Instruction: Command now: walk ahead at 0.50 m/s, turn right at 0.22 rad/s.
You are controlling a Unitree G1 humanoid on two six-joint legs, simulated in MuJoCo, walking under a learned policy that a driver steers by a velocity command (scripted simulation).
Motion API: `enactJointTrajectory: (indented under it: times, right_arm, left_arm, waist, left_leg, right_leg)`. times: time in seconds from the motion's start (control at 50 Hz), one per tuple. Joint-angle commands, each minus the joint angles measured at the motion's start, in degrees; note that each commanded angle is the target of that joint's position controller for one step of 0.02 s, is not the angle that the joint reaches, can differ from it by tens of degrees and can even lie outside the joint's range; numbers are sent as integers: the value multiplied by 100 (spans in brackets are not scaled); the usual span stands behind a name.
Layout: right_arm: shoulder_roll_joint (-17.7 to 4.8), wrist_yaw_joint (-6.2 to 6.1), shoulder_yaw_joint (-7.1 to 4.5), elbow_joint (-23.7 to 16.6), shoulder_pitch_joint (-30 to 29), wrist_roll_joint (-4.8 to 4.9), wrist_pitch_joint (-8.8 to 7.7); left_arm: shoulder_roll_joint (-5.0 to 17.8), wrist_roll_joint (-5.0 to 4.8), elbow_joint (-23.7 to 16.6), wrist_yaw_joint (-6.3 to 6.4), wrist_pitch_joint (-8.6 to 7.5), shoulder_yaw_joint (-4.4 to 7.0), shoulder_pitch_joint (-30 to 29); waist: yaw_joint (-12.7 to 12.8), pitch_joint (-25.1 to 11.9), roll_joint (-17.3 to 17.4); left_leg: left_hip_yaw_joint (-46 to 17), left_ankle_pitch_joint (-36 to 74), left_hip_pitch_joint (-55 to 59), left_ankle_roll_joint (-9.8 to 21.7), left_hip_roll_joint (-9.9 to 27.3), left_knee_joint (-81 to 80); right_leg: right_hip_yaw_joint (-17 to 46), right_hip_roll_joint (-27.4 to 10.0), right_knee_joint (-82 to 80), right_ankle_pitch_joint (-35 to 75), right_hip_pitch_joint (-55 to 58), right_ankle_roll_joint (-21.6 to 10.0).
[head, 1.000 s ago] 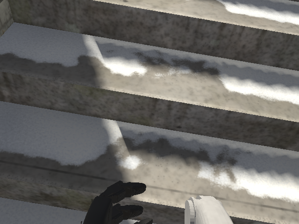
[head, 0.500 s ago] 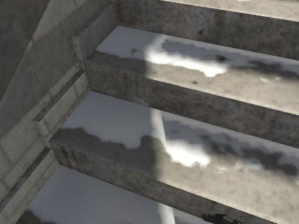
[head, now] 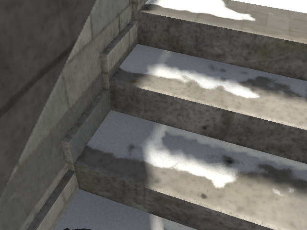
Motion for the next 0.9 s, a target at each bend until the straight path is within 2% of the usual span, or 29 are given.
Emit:
enactJointTrajectory:
  times: [0.02,0.12,0.18,0.22,0.24,0.28,0.3,0.32,0.34,0.36,0.38,0.4,0.44,0.48,0.54,0.56,0.6,0.62,0.64,0.68,0.7,0.72,0.74,0.78,0.8,0.82,0.84,0.88,0.9]
  right_arm:
    - [434,9,337,-369,-1060,-110,-126]
    - [-189,-369,189,61,331,196,55]
    - [-567,-532,-5,237,884,264,90]
    - [-792,-471,-51,167,585,305,95]
    - [-1006,-450,-82,223,791,208,111]
    - [-1316,-380,-168,-190,162,200,90]
    - [-1515,-351,-248,-526,-351,175,-29]
    - [-1296,-297,-229,-929,-656,230,-229]
    - [-801,-151,-184,-1029,-1233,166,-429]
    - [-596,59,-249,-1096,-1054,316,-558]
    - [-447,147,-175,-1607,-1635,422,-552]
    - [-195,132,-98,-1957,-2118,271,-565]
    - [356,76,122,-2122,-1792,167,-462]
    - [682,31,297,-2244,-1385,212,-410]
    - [240,-79,269,-2473,-1863,200,-314]
    - [181,-161,286,-2646,-2240,52,-315]
    - [487,-313,312,-2847,-2578,69,-250]
    - [440,-444,256,-2803,-2623,191,-203]
    - [711,-441,422,-3164,-3486,131,-237]
    - [700,-374,449,-3563,-4345,145,-380]
    - [834,-352,548,-3776,-4778,101,-394]
    - [728,-390,485,-3959,-4885,200,-378]
    - [470,-435,279,-3715,-4106,293,-370]
    - [-698,-513,-328,-3231,-1835,411,-340]
    - [-1376,-439,-575,-2850,-374,354,-361]
    - [-1889,-461,-715,-2283,350,116,-281]
    - [-1446,-685,-624,-2331,-250,-32,-206]
    - [-117,-666,-297,-1852,-998,338,19]
    - [399,-610,-190,-1449,-1135,247,41]
  left_arm:
    - [-616,7,62,85,312,-284,778]
    - [-631,51,-947,14,303,-443,-1257]
    - [-925,91,-1331,-181,233,-573,-2250]
    - [-910,75,-1265,-329,99,-580,-2291]
    - [-903,74,-1194,-338,97,-524,-1865]
    - [-76,125,-673,-253,126,-180,-392]
    - [433,232,-401,-215,193,51,551]
    - [1149,380,-133,-79,292,332,1570]
    - [1638,446,-89,149,393,503,1644]
    - [1143,578,91,241,305,336,1693]
    - [553,452,238,256,223,205,1597]
    - [-40,394,514,140,127,53,1454]
    - [-448,316,901,17,43,1,1319]
    - [-321,292,1076,-62,154,22,1513]
    - [-155,251,777,-10,188,26,1010]
    - [-38,258,852,36,171,39,1181]
    - [187,309,1163,140,193,95,2033]
    - [582,195,1101,247,166,275,2198]
    - [526,24,1346,256,255,308,2783]
    - [231,65,1421,386,403,317,3412]
    - [349,-149,1289,566,479,419,3236]
    - [307,-191,1296,641,489,448,3212]
    - [374,-158,1070,602,418,424,2450]
    - [969,-64,942,550,212,564,1834]
    - [1215,-160,760,475,33,624,1115]
    - [490,-38,334,260,-204,447,922]
    - [327,145,452,49,-310,425,1455]
    - [192,-18,187,-184,-94,386,1095]
    - [-67,5,-6,-205,24,299,788]
  waist:
    - [631,733,661]
    - [-79,950,647]
    - [-431,680,778]
    - [-223,498,707]
    - [-33,132,1188]
    - [634,-350,1728]
    - [1070,-869,1970]
    - [1161,-1324,384]
    - [1045,-1463,-1138]
    - [585,-1285,-639]
    - [367,-303,-342]
    - [40,509,213]
    - [-451,538,379]
    - [-605,531,315]
    - [-784,918,563]
    - [-642,805,425]
    - [-252,566,-583]
    - [-105,608,-572]
    - [212,806,-424]
    - [591,788,-237]
    - [579,695,-362]
    - [463,741,-636]
    - [-101,325,-878]
    - [-1237,-1638,-1521]
    - [-2001,-2333,-842]
    - [-1646,-3216,2562]
    - [-1126,-3146,3499]
    - [-475,-582,1171]
    - [-191,318,305]
  left_leg:
    - [-451,1723,-941,58,955,-1822]
    - [-528,1092,384,128,1180,-2689]
    - [-165,2731,1737,335,1365,-3339]
    - [435,6711,1522,330,1341,-2991]
    - [448,9368,1947,533,1503,-2410]
    - [182,11665,2741,691,1696,-777]
    - [41,11617,1904,686,1511,423]
    - [-170,8837,-360,352,623,2370]
    - [-991,1659,-1961,-76,-797,5258]
    - [-2280,1320,-2587,44,-490,6840]
    - [-2174,1327,-3241,235,-304,7318]
    - [-1829,1266,-3711,400,-228,7642]
    - [-1837,1134,-4038,693,-102,8515]
    - [-1706,1482,-5117,688,25,9180]
    - [-1174,2156,-4515,284,314,7245]
    - [-940,2726,-4165,120,315,6487]
    - [-502,2189,-5042,-175,167,7506]
    - [-577,1518,-5820,-281,205,7785]
    - [-544,998,-6389,-309,252,7215]
    - [-566,886,-6775,-387,256,6409]
    - [-451,-285,-5783,-373,331,5347]
    - [-522,-973,-5060,-281,373,4728]
    - [2,-1460,-3577,-99,28,3823]
    - [-618,-1292,-209,311,-313,3220]
    - [-2134,-1334,1591,622,160,2015]
    - [-5627,-2519,3780,1155,1288,-365]
    - [-8030,-1977,3535,1464,2148,-1757]
    - [-5545,-1894,1018,1162,2100,-1354]
    - [-4316,-1851,-310,907,2018,-748]
  right_leg:
    - [-401,26,1119,329,-691,189]
    - [-743,-411,-482,-402,-1836,543]
    - [-1452,-879,-1931,-1317,-1235,413]
    - [-2276,-504,-3412,-2167,628,79]
    - [-2512,-75,-3384,-2733,1328,-71]
    - [-2354,507,-4939,-3593,2369,-417]
    - [-1212,337,-5553,-3068,3962,-630]
    - [1547,-569,-7198,-3627,5688,-1297]
    - [4820,-1545,-9962,-3480,6371,-1793]
    - [4933,-1628,-10220,-3507,6134,-1210]
    - [4004,-1474,-9809,-3570,5179,-876]
    - [3017,-1197,-9624,-3056,4156,-669]
    - [1745,-729,-9416,-2154,3833,-137]
    - [1198,-575,-9362,-1805,4277,72]
    - [274,-129,-9519,-1236,2823,595]
    - [226,25,-9602,-1191,2605,563]
    - [834,-174,-9483,-560,3617,81]
    - [1177,-270,-9492,-875,4335,-153]
    - [1553,-391,-9704,-838,4800,-92]
    - [1946,-733,-9874,-422,5637,-161]
    - [1934,-1051,-10927,-248,5336,-344]
    - [1898,-1169,-11175,-11,5289,-441]
    - [1065,-888,-10885,2008,5269,-329]
    - [575,-885,-8959,8043,5527,-115]
    - [844,-710,-7332,7585,4981,31]
    - [1071,428,-5202,2403,2953,145]
    - [1754,933,-2621,-572,2276,342]
    - [597,365,-934,-779,1682,534]
    - [169,110,-515,-590,1507,377]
